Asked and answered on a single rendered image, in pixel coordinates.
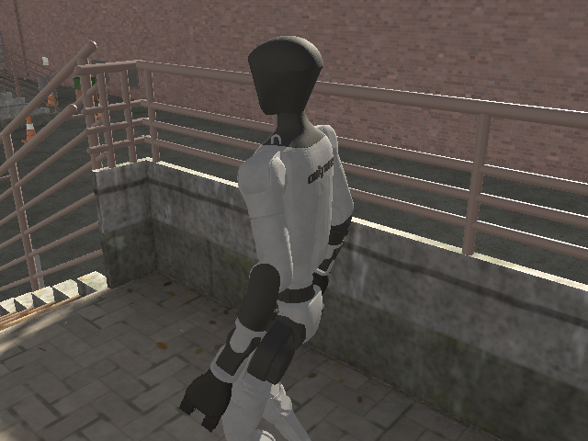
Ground stairs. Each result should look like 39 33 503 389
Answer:
0 295 82 331

